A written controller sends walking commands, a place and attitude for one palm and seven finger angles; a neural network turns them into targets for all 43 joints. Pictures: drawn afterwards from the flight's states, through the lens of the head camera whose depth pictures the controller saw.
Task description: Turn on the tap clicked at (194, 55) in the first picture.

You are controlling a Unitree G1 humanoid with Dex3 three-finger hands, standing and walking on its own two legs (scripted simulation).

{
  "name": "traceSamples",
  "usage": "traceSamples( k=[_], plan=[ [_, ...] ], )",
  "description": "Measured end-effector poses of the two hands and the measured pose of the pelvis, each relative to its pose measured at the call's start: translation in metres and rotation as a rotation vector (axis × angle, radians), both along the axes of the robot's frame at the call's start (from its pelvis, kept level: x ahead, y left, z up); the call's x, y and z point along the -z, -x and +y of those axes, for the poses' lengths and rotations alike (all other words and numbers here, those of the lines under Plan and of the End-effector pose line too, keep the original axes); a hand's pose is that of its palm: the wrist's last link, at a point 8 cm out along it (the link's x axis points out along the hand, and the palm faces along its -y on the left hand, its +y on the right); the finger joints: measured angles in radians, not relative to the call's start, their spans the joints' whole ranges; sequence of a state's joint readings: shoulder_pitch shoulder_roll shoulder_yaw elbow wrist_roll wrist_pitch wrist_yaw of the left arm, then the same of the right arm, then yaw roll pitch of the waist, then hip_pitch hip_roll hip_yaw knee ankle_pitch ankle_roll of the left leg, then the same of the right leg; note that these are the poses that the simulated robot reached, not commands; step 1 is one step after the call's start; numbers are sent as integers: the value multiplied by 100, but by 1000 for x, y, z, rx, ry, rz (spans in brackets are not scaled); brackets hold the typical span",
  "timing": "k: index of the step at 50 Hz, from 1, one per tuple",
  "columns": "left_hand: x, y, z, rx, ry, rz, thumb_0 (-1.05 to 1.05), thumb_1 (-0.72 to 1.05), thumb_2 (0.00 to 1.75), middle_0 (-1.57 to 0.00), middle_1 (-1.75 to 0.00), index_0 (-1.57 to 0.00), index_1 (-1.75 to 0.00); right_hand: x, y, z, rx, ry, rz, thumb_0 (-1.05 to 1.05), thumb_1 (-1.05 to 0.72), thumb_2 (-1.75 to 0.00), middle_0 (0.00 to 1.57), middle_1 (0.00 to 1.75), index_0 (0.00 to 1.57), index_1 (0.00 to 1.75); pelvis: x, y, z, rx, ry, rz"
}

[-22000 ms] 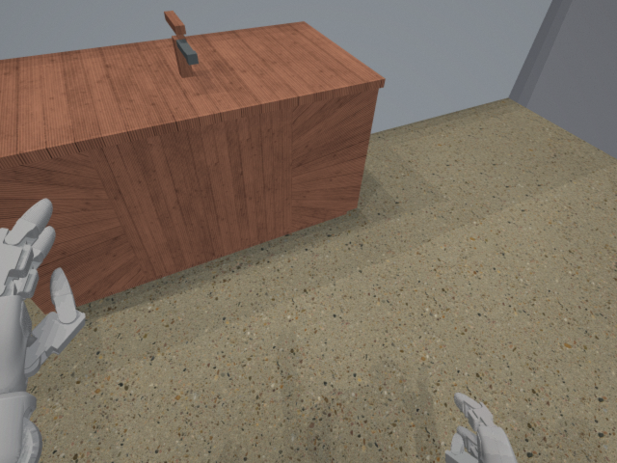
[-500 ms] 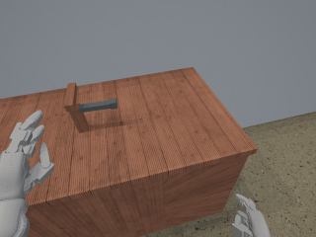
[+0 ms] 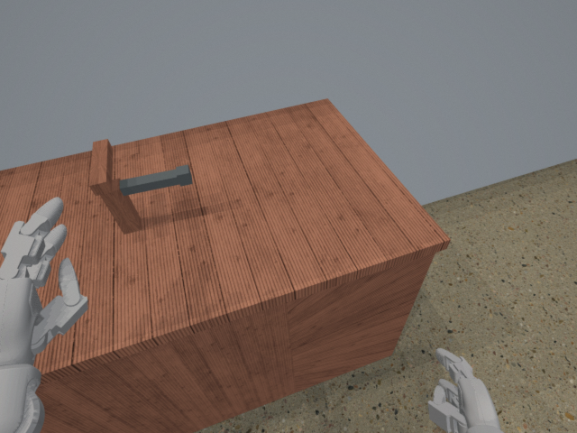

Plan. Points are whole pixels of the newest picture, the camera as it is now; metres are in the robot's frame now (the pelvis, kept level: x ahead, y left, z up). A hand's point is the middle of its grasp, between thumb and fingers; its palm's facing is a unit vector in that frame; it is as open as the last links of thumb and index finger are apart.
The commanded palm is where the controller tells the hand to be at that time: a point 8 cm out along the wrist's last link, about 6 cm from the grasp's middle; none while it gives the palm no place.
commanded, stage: step back with the hand held close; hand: left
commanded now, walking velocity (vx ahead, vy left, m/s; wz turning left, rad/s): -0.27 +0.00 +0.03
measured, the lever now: (184, 175) +0.56 +0.26 +0.04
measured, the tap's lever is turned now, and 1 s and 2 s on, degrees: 86 86 86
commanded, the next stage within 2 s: stop stepping back and stand still in 1.02 s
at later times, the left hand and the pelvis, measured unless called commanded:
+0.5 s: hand (19, 359) +0.15 +0.27 +0.16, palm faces +0.41 -0.81 -0.42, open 7.4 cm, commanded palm +0.10 +0.30 +0.18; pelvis -0.06 +0.02 -0.01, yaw +1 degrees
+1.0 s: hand out of the picture +0.08 +0.26 +0.17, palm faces +0.42 -0.81 -0.41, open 7.4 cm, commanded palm +0.01 +0.30 +0.18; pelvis -0.14 +0.01 -0.01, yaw +2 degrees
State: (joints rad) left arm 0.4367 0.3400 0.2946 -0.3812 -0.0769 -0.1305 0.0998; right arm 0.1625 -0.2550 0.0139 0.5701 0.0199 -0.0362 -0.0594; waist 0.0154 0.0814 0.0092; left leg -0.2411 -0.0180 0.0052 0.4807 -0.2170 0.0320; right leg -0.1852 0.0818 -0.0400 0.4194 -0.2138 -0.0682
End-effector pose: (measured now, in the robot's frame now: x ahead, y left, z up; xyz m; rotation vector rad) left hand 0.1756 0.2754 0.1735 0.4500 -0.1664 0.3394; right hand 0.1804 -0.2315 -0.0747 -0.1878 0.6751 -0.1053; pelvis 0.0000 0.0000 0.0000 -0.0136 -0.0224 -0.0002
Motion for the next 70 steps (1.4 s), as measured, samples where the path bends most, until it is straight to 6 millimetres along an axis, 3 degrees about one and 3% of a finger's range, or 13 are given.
traceSamples(
  k=[5, 12, 19, 25, 33, 40, 45, 50, 55, 63, 70],
  plan=[
    [11, 17, 0, 44, -11, 48, 2, 89, 89, -22, -30, -21, -30, 1, 24, -4, 35, 37, 34, 2, -91, -90, 20, 30, 20, 30, 3, 14, 5, -5, 3, 14],
    [-7, 44, 24, 11, -76, -63, 2, 89, 89, -22, -30, -21, -30, 2, 49, 3, 27, 82, 55, 2, -91, -90, 20, 30, 20, 30, 8, 34, 16, -18, 18, 22],
    [-6, 57, 37, -35, -80, -71, 2, 89, 89, -21, -30, -21, -30, 3, 61, 26, 8, 54, 32, 2, -91, -90, 20, 30, 20, 30, 7, 47, 25, -12, 6, 24],
    [2, 64, 31, -32, -58, -68, 2, 89, 89, -21, -30, -21, -30, 6, 66, 38, -36, 26, 22, 2, -90, -90, 20, 30, 20, 30, 10, 58, 20, -23, 1, 11],
    [0, 79, 20, 23, -19, -124, 2, 89, 89, -22, -30, -21, -30, 4, 81, 27, -30, 56, 67, 2, -90, -90, 20, 30, 20, 30, 12, 72, 18, -51, -6, 32],
    [0, 100, 45, 8, -80, -128, 2, 89, 89, -22, -30, -21, -30, 4, 101, 25, -7, 118, 72, 2, -91, -90, 20, 30, 20, 30, 17, 95, 30, -74, -24, 53],
    [-8, 121, 48, -39, -101, -102, 2, 89, 89, -22, -30, -21, -30, 8, 120, 39, -34, 53, 58, 2, -91, -90, 20, 30, 20, 30, 12, 111, 25, -44, -14, 52],
    [-13, 140, 19, -11, -76, -133, 2, 90, 89, -21, -30, -21, -30, 18, 139, 44, -85, -9, 60, 2, -90, -90, 20, 30, 20, 30, 12, 136, 12, -40, 28, 34],
    [-8, 168, 2, 48, -53, -99, 2, 89, 89, -21, -30, -21, -30, 13, 166, 30, -40, -13, 63, 2, -90, -90, 20, 30, 20, 30, 9, 166, 5, -53, -13, 49],
    [9, 233, 24, -12, -60, -77, 2, 89, 89, -22, -30, -22, -30, 1, 215, 8, 6, 104, 7, 2, -91, -90, 20, 30, 20, 30, 20, 213, 10, -84, -36, 40],
    [-16, 274, 30, -144, -44, -188, 2, 89, 89, -22, -30, -21, -30, 4, 264, 9, -16, 43, 27, 2, -91, -90, 20, 30, 20, 30, 9, 233, 2, -108, -20, -5]
  ],
)
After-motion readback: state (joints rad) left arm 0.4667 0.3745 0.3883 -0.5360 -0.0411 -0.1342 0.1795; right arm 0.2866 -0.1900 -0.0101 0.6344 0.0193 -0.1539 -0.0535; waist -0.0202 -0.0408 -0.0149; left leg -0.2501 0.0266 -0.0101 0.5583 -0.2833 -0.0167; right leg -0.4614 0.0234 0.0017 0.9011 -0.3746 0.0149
